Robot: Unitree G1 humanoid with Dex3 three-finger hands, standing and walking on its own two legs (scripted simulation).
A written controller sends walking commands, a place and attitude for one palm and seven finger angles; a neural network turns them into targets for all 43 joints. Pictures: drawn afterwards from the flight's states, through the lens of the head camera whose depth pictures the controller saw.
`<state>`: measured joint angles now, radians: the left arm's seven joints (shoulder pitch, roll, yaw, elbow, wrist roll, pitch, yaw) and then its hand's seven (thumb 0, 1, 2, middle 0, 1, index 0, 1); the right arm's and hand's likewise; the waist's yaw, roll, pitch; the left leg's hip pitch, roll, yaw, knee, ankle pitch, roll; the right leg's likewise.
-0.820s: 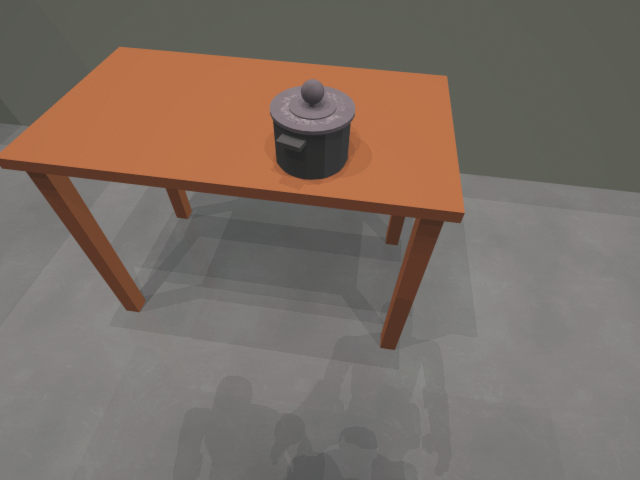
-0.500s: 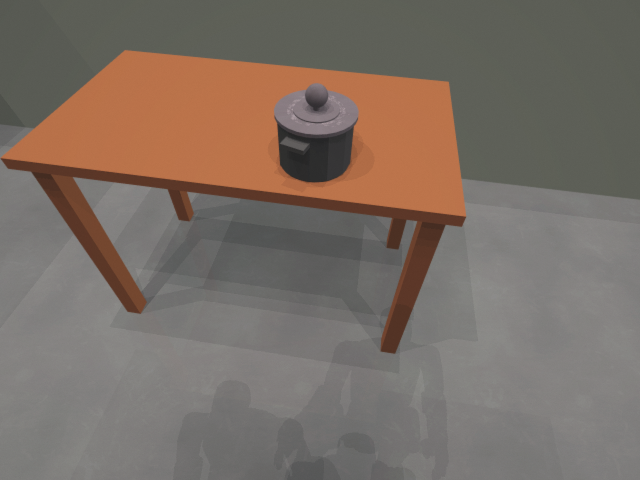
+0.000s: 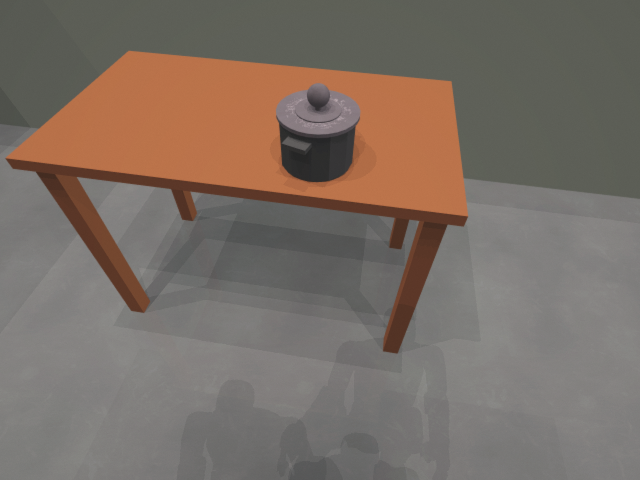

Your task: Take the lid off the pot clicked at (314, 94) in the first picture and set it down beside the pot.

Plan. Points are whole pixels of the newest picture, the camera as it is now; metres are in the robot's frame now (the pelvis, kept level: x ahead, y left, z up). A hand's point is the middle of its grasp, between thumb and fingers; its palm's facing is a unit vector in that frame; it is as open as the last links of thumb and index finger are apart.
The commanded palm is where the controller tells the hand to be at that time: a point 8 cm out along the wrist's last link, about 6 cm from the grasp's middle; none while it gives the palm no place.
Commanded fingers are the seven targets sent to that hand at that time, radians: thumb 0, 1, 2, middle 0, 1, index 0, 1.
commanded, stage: turn to face it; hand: left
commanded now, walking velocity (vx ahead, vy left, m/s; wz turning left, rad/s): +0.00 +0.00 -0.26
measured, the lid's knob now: (318, 95) +0.78 +0.05 +0.08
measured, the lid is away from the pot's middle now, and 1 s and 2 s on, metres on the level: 0.00 0.00 0.00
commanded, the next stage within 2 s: take the last steps up to it in 0.06 s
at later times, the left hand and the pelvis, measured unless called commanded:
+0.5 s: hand out of the picture +0.01 +0.17 -0.18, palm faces +0.04 -0.98 -0.19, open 7.4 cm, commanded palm none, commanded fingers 0.00 0.90 0.90 -0.20 -0.30 -0.20 -0.30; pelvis +0.04 -0.01 -0.01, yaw -3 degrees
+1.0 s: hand (271, 341) +0.37 +0.11 -0.17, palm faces -0.12 -0.97 -0.21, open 7.4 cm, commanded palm none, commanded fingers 0.00 0.90 0.90 -0.20 -0.30 -0.20 -0.30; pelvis +0.23 -0.05 -0.02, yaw -6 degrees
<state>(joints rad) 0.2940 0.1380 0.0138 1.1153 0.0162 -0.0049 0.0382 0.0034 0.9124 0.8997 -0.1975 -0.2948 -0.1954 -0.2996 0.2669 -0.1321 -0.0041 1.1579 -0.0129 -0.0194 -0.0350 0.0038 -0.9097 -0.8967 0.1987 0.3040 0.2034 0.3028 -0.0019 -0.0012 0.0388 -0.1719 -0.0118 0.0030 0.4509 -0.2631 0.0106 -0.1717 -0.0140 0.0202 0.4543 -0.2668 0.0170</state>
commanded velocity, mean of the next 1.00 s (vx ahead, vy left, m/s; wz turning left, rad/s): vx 0.20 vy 0.00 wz -0.09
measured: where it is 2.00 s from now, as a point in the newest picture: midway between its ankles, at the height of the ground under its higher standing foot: outside the picture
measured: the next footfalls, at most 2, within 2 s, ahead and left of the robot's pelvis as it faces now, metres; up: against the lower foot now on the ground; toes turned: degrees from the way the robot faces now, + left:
left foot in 0.56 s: +0.11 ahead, +0.10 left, +0.00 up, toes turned +0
right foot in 0.96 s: +0.33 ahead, -0.16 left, +0.00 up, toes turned -12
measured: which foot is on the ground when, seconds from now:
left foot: down 0.00-0.38, up 0.40-0.54, down 0.56-0.94, up 0.96-1.00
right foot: down 0.00-0.56, up 0.58-0.94, down 0.96-1.00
